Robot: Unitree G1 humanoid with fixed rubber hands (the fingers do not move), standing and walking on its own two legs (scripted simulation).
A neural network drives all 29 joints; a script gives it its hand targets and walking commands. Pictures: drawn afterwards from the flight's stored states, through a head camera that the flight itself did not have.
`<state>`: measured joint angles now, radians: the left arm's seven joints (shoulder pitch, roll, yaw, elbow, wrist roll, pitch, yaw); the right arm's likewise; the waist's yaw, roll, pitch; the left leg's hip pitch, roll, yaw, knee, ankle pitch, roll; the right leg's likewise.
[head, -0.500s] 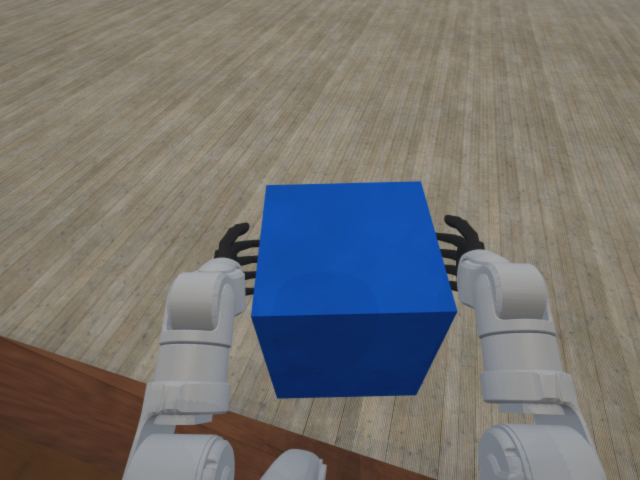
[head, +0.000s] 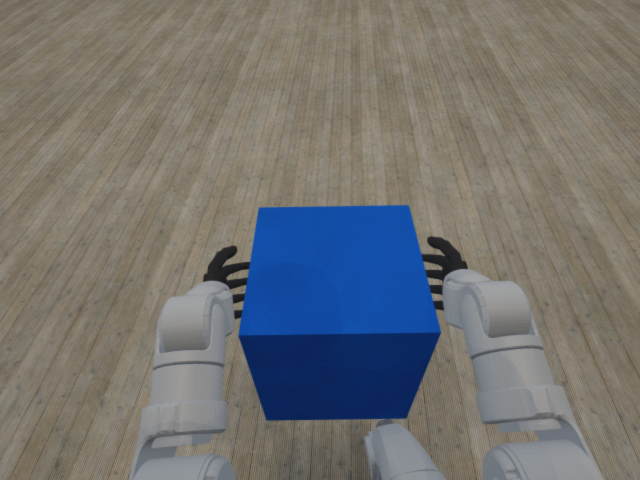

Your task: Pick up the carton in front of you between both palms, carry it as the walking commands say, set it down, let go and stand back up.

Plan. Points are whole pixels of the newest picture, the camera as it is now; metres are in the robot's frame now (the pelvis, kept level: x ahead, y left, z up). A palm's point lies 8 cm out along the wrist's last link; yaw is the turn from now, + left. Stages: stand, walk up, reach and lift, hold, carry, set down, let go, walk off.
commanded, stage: carry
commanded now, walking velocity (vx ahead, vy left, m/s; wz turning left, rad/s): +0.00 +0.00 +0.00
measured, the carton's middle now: (335, 316) +0.35 -0.03 -0.02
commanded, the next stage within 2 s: none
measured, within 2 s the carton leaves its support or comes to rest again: neither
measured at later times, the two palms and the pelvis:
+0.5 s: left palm (237, 209) +0.66 +0.12 -0.08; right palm (377, 191) +0.67 -0.17 -0.08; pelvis +0.32 -0.03 -0.13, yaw -1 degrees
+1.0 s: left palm (241, 146) +0.78 +0.10 -0.01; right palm (379, 137) +0.77 -0.20 -0.01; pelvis +0.45 -0.03 -0.13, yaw -2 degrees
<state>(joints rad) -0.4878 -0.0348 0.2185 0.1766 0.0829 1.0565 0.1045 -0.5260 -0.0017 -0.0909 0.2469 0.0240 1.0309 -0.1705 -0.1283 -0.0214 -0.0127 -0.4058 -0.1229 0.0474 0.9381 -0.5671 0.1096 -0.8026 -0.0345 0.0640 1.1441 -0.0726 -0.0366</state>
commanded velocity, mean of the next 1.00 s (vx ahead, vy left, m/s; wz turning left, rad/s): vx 0.17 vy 0.00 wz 0.00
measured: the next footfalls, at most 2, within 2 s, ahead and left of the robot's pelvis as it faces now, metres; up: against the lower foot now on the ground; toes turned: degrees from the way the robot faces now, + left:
right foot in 0.18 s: +0.37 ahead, -0.11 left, -0.17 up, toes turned -2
left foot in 0.50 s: +0.46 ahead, +0.08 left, -0.17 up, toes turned +0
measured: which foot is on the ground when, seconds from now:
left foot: down 0.00-0.18, up 0.20-0.48, down 0.50-1.00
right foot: up 0.00-0.16, down 0.18-1.00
